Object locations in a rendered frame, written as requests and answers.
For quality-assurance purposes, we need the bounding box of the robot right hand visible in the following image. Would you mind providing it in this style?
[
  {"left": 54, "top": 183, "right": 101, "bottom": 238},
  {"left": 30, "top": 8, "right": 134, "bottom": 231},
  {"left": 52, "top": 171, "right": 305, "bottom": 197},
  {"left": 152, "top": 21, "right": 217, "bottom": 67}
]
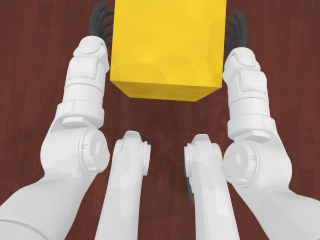
[{"left": 223, "top": 9, "right": 250, "bottom": 60}]

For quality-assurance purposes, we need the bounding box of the carton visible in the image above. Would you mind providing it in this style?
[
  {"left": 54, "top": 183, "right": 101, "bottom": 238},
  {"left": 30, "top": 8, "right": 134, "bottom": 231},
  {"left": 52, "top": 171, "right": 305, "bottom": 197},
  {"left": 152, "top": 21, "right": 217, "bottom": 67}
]
[{"left": 110, "top": 0, "right": 227, "bottom": 102}]

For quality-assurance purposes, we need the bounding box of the right robot upper arm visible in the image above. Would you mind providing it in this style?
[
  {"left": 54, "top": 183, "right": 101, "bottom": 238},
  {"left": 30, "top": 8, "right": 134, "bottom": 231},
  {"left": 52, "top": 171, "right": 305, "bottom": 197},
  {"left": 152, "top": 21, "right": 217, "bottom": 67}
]
[{"left": 221, "top": 139, "right": 320, "bottom": 240}]

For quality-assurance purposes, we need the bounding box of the robot left forearm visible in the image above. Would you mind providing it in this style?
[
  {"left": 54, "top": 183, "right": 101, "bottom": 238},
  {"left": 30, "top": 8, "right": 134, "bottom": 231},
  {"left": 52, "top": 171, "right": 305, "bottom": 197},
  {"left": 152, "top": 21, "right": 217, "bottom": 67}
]
[{"left": 40, "top": 36, "right": 110, "bottom": 166}]

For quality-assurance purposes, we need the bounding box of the robot right forearm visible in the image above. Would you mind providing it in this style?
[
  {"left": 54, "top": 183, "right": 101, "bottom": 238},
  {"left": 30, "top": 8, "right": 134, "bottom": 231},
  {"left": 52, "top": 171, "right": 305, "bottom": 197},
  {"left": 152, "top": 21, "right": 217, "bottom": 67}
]
[{"left": 222, "top": 47, "right": 287, "bottom": 154}]

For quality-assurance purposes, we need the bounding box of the right robot shin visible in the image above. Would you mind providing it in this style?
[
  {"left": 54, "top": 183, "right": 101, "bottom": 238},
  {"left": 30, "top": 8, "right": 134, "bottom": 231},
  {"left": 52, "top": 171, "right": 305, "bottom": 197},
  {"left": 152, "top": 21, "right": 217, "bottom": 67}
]
[{"left": 189, "top": 134, "right": 223, "bottom": 194}]

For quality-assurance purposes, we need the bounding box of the robot left hand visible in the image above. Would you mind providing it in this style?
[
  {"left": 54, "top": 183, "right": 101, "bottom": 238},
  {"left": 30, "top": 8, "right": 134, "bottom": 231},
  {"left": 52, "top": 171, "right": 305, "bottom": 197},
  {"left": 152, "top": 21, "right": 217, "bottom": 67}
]
[{"left": 87, "top": 0, "right": 115, "bottom": 48}]

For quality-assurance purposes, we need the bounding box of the right robot thigh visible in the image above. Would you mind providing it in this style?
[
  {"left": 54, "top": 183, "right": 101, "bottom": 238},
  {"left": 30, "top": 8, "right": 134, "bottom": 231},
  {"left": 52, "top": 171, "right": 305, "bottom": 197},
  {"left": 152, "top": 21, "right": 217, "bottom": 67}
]
[{"left": 184, "top": 140, "right": 240, "bottom": 240}]

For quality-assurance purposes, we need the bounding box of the left robot upper arm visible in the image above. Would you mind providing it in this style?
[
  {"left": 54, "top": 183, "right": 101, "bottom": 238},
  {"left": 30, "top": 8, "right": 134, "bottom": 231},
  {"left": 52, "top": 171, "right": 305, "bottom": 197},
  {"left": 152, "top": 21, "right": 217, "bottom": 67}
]
[{"left": 0, "top": 127, "right": 110, "bottom": 240}]

